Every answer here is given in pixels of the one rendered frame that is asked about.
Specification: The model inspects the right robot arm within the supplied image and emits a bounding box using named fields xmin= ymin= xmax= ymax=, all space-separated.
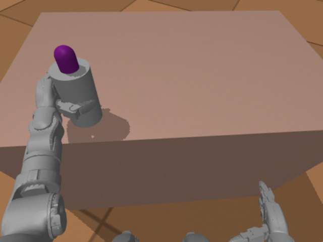
xmin=267 ymin=232 xmax=295 ymax=242

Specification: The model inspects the bottle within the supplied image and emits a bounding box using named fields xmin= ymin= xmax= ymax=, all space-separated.
xmin=48 ymin=45 xmax=102 ymax=128

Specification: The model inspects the right robot hand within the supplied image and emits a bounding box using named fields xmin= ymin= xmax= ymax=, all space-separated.
xmin=229 ymin=181 xmax=289 ymax=242

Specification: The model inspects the left robot arm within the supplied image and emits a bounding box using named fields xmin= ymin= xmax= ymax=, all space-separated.
xmin=0 ymin=107 xmax=67 ymax=242

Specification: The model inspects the left robot hand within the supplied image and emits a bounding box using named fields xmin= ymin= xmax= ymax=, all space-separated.
xmin=35 ymin=71 xmax=96 ymax=120

